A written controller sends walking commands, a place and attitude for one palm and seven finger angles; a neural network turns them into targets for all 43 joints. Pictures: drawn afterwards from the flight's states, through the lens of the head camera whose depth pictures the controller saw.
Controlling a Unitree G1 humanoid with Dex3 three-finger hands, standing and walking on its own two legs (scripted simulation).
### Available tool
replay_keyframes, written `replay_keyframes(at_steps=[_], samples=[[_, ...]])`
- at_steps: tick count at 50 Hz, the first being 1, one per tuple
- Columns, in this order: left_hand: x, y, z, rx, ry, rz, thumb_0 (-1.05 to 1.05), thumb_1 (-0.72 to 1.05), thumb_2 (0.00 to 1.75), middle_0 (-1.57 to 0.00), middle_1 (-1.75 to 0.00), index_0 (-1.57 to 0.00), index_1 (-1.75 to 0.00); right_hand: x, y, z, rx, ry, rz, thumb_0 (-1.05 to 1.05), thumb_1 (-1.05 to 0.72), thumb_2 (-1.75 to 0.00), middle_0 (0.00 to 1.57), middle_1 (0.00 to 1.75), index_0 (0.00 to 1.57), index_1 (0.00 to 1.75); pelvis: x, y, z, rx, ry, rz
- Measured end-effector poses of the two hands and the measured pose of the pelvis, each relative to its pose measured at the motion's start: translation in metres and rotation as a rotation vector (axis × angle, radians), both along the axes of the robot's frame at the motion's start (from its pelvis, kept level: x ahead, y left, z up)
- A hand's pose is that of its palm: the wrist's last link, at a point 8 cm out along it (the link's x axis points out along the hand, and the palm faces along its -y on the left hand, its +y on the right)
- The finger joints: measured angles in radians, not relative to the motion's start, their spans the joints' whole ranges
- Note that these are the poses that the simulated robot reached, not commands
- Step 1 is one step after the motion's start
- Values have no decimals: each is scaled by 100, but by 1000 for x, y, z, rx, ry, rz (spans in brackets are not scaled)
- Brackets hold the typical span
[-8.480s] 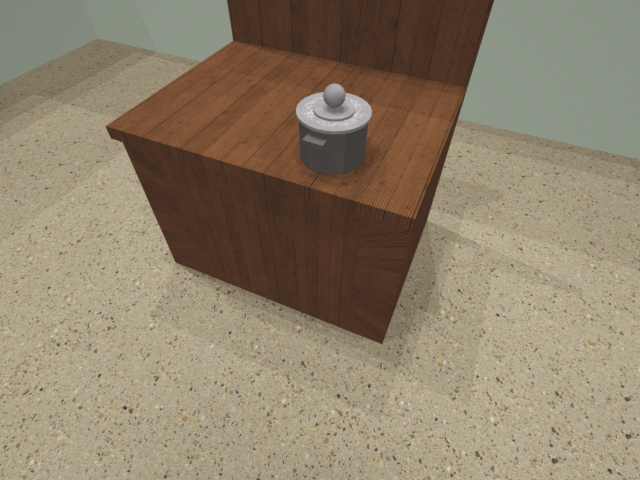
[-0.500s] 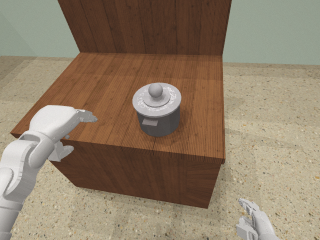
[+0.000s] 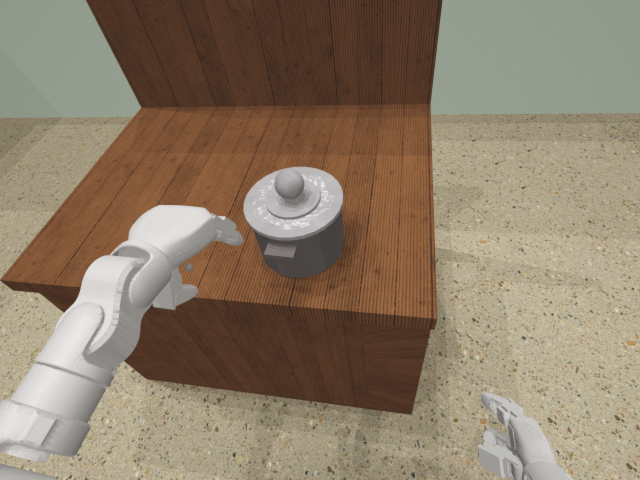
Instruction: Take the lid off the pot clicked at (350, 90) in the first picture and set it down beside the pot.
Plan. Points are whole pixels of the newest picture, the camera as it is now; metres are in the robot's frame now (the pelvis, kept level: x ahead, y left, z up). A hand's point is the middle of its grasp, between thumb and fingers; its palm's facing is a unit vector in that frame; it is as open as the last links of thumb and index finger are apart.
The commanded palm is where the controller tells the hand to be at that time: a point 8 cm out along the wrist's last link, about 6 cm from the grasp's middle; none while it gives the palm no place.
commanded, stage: move the open hand above the knob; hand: left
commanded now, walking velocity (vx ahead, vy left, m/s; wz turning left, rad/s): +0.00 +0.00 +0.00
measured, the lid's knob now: (289, 184) +0.56 +0.10 +0.04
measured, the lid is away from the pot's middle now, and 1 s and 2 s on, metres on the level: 0.00 0.00 0.00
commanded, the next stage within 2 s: lower the open fingers around the knob in 1.90 s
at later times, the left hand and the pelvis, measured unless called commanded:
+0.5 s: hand (213, 206) +0.43 +0.18 +0.12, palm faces -0.27 -0.04 -0.96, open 10.2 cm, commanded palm +0.42 +0.16 +0.19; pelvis +0.02 -0.01 +0.00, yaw +0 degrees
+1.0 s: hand (259, 170) +0.50 +0.12 +0.12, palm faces -0.30 -0.01 -0.95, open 10.1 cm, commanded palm +0.50 +0.12 +0.19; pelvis +0.02 +0.00 +0.00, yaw -1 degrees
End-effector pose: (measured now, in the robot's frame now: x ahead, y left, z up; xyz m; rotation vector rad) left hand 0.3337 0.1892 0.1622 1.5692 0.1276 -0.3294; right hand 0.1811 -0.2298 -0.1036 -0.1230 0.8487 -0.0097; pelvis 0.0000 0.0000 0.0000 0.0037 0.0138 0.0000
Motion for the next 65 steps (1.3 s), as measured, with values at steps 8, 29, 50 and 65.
replay_keyframes(at_steps=[8,29,50,65], samples=[[38,16,33,-52,-111,143,0,-27,137,-83,-8,-83,-8,-10,-15,-6,15,46,-33,1,-91,-90,20,29,19,30,7,-10,0,5,22,0],[94,-37,-3,9,46,50,0,-27,138,-83,-8,-83,-8,-30,-30,-19,-19,163,-111,1,-91,-90,20,29,19,30,17,-9,-3,6,64,-2],[160,-65,18,-27,16,56,0,-27,137,-83,-8,-84,-8,-75,-22,-28,-41,287,-203,1,-91,-90,20,29,19,30,23,3,-4,6,121,-19],[192,-97,27,-43,8,45,0,-27,137,-83,-8,-83,-8,-133,-32,-32,-77,399,-300,0,-91,-90,20,29,19,30,26,4,-5,7,174,-45]])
